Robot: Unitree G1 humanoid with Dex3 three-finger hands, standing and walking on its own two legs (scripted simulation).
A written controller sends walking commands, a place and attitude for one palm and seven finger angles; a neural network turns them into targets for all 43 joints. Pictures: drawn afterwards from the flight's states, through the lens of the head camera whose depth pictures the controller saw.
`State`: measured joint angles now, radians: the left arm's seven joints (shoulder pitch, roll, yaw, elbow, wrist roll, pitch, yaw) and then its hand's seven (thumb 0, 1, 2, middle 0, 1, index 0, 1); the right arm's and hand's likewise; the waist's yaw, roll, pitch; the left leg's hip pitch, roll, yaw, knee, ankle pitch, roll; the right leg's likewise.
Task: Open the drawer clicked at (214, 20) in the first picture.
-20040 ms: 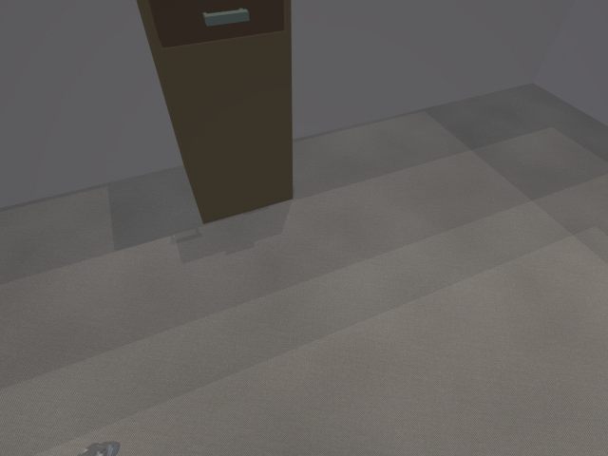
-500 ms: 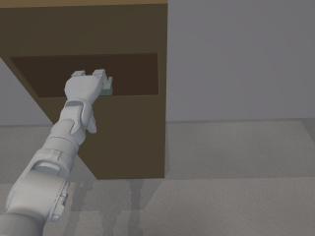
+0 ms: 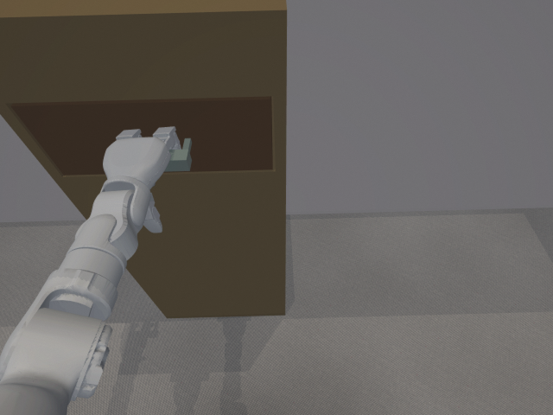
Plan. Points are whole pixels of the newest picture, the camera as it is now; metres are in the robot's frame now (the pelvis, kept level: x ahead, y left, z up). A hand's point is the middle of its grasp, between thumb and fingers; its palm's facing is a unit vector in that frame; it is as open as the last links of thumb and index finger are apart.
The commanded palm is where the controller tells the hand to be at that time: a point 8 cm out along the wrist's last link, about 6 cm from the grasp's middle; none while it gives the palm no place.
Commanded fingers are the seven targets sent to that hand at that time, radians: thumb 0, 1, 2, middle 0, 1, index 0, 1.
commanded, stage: close the thumb around the handle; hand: left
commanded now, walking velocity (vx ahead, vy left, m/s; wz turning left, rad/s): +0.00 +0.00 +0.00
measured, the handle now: (152, 152) +0.50 +0.20 +0.10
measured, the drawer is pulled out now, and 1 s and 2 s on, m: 0.00 0.01 0.09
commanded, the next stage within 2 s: pull the drawer open in 0.52 s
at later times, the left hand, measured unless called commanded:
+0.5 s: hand (148, 186) +0.45 +0.20 +0.08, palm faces -0.02 -0.04 -1.00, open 6.1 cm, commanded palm +0.43 +0.21 +0.13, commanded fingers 0.00 0.90 0.90 -0.40 -1.35 -0.40 -1.35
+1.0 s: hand (148, 192) +0.44 +0.20 +0.07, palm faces +0.00 -0.06 -1.00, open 6.1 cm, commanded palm +0.39 +0.20 +0.13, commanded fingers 0.00 0.90 0.90 -0.40 -1.35 -0.40 -1.35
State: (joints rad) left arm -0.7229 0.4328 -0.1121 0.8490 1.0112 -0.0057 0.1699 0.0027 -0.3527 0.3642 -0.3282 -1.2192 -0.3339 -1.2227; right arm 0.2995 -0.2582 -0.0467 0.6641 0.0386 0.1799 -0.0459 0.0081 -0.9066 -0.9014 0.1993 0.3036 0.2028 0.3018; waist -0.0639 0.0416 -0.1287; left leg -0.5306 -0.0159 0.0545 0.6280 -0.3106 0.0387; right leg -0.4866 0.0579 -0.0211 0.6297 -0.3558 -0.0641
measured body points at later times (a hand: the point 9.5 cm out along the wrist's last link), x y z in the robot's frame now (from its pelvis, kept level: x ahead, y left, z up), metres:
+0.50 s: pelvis +0.01 +0.00 +0.00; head +0.05 -0.02 +0.45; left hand +0.44 +0.20 +0.13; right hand +0.09 -0.26 -0.13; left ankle -0.01 +0.10 -0.72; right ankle -0.04 -0.08 -0.72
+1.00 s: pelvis +0.02 +0.01 +0.00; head +0.05 -0.02 +0.45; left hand +0.43 +0.20 +0.13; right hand +0.10 -0.25 -0.13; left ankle -0.01 +0.10 -0.72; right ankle -0.04 -0.08 -0.72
